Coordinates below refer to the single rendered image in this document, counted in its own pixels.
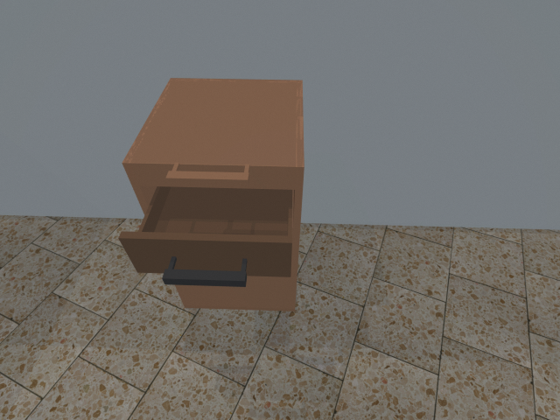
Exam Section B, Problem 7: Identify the handle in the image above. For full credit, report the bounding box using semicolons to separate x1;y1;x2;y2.
166;171;249;188
162;256;247;287

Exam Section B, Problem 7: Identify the drawer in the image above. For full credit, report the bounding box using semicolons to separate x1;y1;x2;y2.
118;186;292;277

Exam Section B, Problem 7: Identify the cabinet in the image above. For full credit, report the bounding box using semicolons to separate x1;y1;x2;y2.
122;78;305;312

